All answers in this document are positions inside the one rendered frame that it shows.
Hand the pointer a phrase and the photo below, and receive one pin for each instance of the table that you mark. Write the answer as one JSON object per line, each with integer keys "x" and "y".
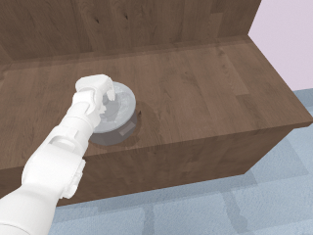
{"x": 209, "y": 105}

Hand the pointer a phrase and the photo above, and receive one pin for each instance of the knob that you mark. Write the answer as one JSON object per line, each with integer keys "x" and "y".
{"x": 105, "y": 99}

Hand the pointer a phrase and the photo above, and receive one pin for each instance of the pot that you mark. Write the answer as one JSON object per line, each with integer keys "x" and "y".
{"x": 117, "y": 135}

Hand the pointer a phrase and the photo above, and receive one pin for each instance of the robot left upper arm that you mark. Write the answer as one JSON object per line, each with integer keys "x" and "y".
{"x": 30, "y": 209}

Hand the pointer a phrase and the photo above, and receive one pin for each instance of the robot left forearm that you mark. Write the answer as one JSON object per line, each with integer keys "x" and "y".
{"x": 75, "y": 129}

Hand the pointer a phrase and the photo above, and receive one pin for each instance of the robot left hand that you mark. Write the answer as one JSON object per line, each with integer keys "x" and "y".
{"x": 102, "y": 82}

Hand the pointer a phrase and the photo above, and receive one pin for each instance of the lid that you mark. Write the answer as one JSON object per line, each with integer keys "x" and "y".
{"x": 118, "y": 111}

